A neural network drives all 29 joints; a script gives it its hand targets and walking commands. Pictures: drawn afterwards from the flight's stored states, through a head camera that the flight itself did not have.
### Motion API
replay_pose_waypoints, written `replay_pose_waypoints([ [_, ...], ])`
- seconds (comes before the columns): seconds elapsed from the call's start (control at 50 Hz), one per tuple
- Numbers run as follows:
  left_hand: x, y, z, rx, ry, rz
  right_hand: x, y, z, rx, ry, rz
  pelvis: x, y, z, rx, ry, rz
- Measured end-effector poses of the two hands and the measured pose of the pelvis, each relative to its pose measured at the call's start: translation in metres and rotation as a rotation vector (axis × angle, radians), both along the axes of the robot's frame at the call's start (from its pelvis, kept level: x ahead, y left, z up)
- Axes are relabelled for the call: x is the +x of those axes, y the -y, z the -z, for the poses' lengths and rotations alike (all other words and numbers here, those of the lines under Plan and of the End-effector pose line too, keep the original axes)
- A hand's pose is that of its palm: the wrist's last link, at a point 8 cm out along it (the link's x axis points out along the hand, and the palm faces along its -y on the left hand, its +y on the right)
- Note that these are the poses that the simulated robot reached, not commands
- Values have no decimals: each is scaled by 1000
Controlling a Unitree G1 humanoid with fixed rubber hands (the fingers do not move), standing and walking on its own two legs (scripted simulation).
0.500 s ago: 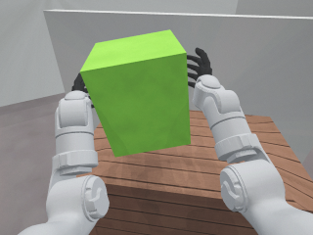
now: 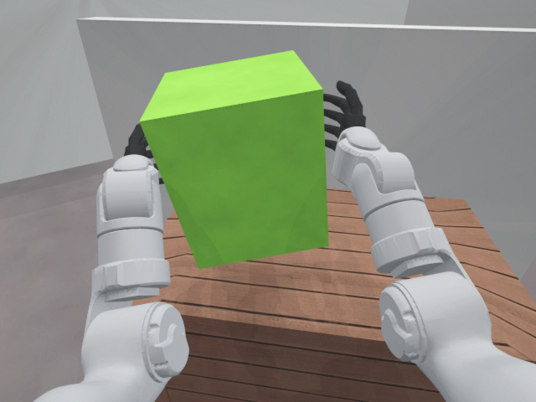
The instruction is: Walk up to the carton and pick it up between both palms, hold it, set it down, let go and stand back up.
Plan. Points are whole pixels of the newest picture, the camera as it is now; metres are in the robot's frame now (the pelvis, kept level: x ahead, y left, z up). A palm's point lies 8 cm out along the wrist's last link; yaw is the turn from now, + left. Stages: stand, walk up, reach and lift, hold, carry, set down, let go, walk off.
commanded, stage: hold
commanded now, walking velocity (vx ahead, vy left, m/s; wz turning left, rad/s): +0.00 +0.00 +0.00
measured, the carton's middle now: (246, 158) +0.43 +0.00 +0.25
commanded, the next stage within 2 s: none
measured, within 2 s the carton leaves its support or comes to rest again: neither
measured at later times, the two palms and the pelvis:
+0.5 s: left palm (137, 171) +0.36 +0.15 +0.27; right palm (348, 137) +0.36 -0.14 +0.31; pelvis +0.00 +0.00 +0.00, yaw +0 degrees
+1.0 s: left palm (134, 170) +0.36 +0.15 +0.27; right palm (347, 139) +0.35 -0.14 +0.31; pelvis +0.00 +0.00 +0.00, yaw +1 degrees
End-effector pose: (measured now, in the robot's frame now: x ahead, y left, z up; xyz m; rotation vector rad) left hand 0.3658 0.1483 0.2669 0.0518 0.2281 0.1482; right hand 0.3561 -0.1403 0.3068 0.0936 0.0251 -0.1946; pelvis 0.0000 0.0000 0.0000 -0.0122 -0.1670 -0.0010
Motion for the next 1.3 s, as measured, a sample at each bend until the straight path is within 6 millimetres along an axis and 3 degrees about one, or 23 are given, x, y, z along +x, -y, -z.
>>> replay_pose_waypoints([
  [1.3, -3, -5, -3, -8, 3, -9, -1, -4, -1, -15, -17, -8, -4, 1, 0, 0, -2, -11],
])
